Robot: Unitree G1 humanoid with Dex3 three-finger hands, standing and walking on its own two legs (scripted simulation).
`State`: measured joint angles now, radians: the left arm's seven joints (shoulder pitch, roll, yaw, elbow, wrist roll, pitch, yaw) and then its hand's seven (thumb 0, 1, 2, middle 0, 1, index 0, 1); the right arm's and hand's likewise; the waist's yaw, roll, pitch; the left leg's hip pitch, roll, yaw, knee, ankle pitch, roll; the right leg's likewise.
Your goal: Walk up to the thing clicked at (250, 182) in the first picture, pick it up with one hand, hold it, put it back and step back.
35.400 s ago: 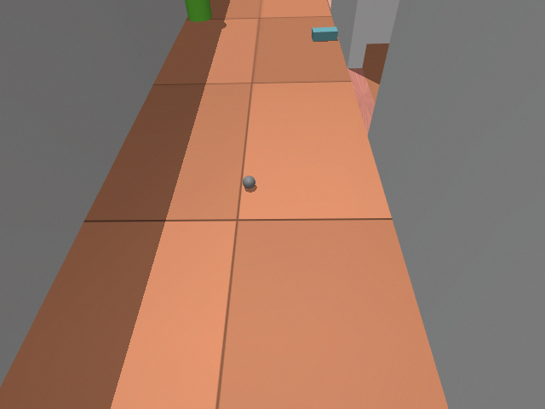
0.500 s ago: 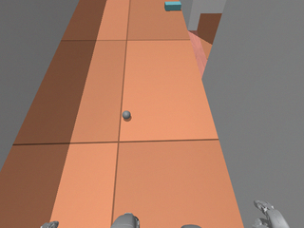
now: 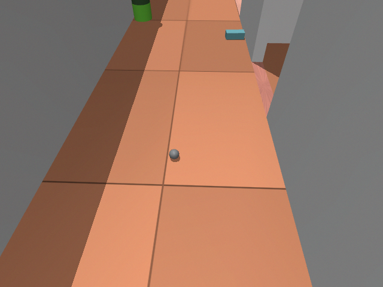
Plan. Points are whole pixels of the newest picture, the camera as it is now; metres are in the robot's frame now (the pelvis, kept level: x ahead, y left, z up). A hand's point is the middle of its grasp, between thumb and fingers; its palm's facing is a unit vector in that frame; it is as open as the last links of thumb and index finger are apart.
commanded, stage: step back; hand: left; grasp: from above
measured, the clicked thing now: (174, 154) +1.04 +0.18 -0.73
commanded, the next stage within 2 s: stand in 0.68 s
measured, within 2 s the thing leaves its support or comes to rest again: neither
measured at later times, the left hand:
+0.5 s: hand out of the picture +0.14 +0.25 -0.15, palm faces +0.05 -0.94 -0.34, open 7.4 cm
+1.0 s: hand out of the picture +0.15 +0.24 -0.14, palm faces +0.00 -0.94 -0.33, open 7.4 cm
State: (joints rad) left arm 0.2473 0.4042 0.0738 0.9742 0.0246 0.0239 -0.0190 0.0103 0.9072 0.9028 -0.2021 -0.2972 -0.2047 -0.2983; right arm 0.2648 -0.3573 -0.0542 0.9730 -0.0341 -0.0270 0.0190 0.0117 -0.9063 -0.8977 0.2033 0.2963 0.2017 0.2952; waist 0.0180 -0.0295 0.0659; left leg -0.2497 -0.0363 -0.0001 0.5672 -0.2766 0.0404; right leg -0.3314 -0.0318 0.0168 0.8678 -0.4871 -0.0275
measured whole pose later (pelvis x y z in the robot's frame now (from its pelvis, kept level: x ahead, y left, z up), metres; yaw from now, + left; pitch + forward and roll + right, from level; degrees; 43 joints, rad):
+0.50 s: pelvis +0.06 -0.01 +0.00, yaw +1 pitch -2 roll +0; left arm 0.12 0.35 0.04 1.02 0.01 -0.01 -0.01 0.01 0.91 0.90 -0.20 -0.30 -0.21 -0.30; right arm 0.18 -0.36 -0.04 1.05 -0.02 -0.03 0.00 0.01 -0.91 -0.90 0.20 0.30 0.20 0.29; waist 0.02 -0.01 0.07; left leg -0.25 0.00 -0.01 0.58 -0.30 0.00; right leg -0.24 -0.05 -0.04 0.59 -0.32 0.02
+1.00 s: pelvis +0.06 -0.01 +0.02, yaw +1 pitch -2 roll +0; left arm 0.06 0.34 0.01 1.14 0.01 -0.02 -0.01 0.01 0.91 0.90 -0.20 -0.30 -0.20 -0.30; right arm 0.03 -0.34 -0.01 1.12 0.00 -0.02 0.01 0.01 -0.91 -0.90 0.20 0.30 0.20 0.30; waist 0.01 0.00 0.07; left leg -0.11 0.00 0.00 0.33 -0.19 0.00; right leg -0.10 -0.04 -0.04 0.33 -0.19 0.02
